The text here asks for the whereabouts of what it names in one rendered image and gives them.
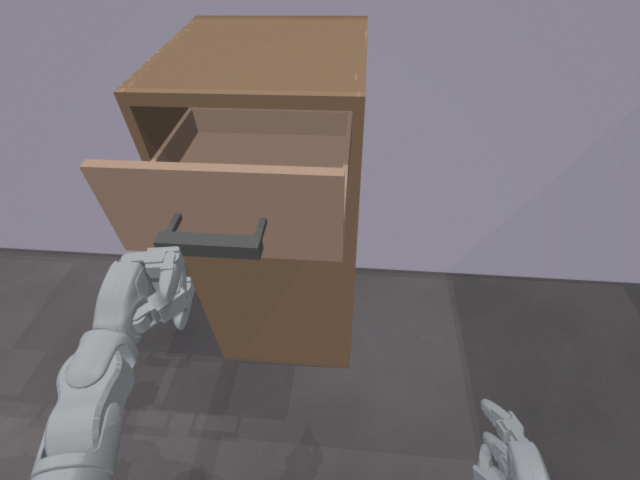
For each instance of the robot right hand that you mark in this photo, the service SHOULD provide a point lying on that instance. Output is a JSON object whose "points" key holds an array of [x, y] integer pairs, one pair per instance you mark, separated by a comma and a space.
{"points": [[518, 460]]}

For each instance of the cabinet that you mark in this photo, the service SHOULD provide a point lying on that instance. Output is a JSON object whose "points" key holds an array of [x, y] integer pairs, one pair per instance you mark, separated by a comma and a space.
{"points": [[268, 310]]}

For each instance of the robot left forearm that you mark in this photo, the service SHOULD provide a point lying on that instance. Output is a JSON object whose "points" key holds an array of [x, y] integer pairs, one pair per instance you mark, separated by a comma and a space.
{"points": [[83, 432]]}

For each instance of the drawer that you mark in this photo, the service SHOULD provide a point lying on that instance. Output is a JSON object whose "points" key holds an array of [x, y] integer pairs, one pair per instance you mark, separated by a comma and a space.
{"points": [[223, 169]]}

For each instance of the handle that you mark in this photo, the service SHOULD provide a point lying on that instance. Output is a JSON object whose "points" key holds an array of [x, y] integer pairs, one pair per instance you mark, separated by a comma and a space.
{"points": [[213, 245]]}

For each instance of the robot left hand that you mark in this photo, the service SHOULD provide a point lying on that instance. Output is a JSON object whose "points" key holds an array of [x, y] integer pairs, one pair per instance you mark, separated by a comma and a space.
{"points": [[127, 287]]}

